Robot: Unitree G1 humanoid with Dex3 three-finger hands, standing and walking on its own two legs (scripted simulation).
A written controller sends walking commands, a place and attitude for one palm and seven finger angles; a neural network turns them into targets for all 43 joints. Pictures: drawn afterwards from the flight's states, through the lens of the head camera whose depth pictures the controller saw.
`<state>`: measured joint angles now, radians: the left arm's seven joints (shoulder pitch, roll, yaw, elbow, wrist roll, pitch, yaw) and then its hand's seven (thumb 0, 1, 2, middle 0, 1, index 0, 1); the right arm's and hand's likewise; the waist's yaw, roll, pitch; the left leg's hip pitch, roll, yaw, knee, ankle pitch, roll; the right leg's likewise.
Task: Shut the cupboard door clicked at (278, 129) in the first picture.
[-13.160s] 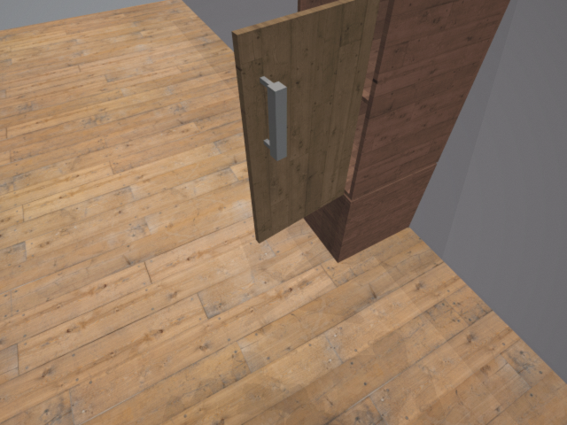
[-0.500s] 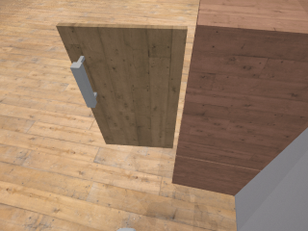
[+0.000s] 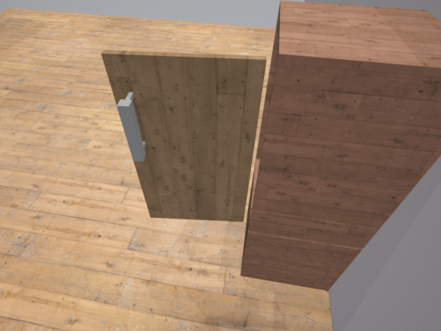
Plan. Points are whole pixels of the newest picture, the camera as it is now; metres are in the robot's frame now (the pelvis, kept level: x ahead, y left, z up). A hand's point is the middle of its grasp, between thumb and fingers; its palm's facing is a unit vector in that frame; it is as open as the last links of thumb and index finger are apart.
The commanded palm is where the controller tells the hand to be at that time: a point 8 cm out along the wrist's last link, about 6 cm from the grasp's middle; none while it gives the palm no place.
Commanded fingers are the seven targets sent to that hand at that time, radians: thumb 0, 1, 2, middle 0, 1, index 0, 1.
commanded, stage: come to a stop and stand still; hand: left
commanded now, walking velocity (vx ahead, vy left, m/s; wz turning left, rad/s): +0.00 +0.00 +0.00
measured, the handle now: (135, 127) +0.53 +0.24 +0.08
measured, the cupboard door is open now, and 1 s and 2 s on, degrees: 97 97 97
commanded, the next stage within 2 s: look again from close up in 0.30 s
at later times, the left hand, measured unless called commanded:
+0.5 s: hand out of the picture -0.04 +0.17 -0.17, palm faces +0.03 -0.98 -0.20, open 7.4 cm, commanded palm none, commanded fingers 0.00 0.90 0.90 -0.20 -0.30 -0.20 -0.30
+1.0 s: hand out of the picture +0.02 +0.15 -0.17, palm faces +0.02 -0.98 -0.19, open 7.4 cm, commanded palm none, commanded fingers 0.00 0.90 0.90 -0.20 -0.30 -0.20 -0.30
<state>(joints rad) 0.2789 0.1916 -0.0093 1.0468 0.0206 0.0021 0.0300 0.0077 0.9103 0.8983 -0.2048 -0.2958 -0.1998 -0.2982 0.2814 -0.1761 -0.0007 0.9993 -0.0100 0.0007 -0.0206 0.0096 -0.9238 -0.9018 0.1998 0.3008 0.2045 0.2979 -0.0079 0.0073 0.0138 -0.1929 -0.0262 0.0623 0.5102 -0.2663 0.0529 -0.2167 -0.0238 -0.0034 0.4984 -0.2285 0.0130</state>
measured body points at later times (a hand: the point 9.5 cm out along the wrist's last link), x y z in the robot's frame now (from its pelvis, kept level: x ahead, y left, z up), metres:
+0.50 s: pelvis -0.01 -0.01 +0.00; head -0.01 -0.01 +0.45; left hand -0.04 +0.22 -0.15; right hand -0.01 -0.25 -0.15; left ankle +0.01 +0.08 -0.74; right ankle +0.03 -0.13 -0.74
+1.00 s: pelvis +0.01 -0.02 +0.01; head +0.01 -0.02 +0.46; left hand +0.02 +0.20 -0.15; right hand +0.02 -0.24 -0.15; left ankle +0.01 +0.08 -0.74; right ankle +0.03 -0.13 -0.74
